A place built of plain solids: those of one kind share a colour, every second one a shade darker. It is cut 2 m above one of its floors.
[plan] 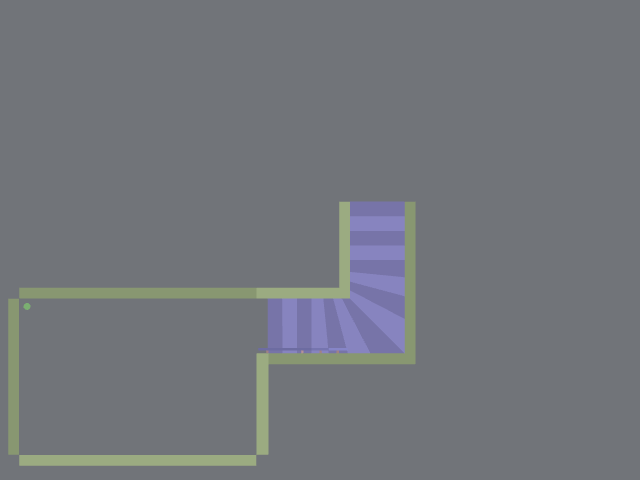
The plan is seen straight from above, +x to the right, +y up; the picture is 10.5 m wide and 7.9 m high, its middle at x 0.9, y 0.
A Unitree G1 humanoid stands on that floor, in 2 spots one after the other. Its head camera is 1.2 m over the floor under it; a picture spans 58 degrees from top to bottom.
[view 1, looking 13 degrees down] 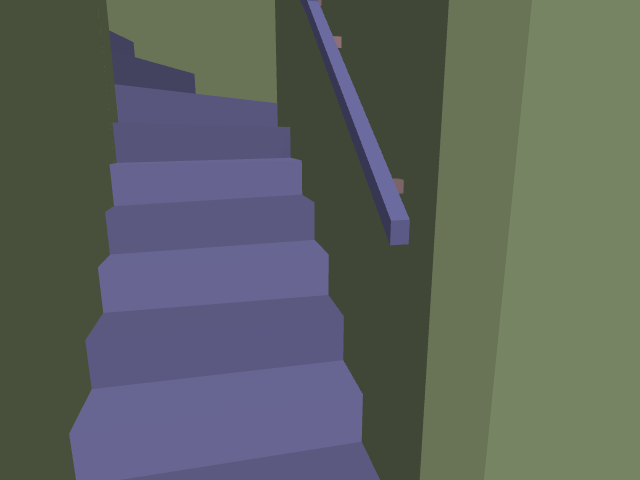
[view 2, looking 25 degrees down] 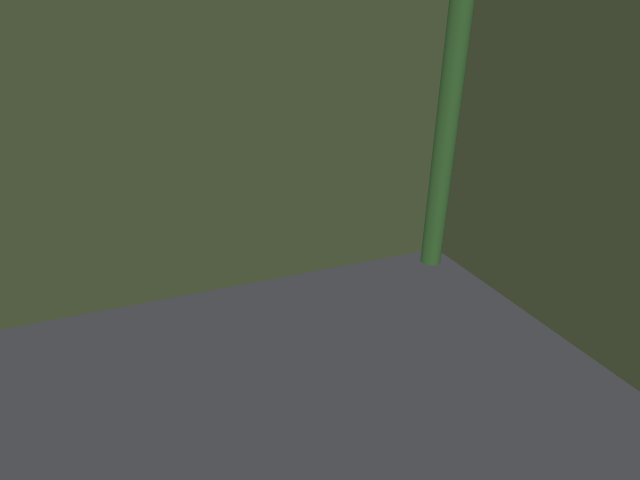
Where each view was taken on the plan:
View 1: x -0.96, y -1.43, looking -13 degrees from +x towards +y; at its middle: wall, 1.99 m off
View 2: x -2.03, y -2.52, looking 159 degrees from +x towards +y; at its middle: wall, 2.39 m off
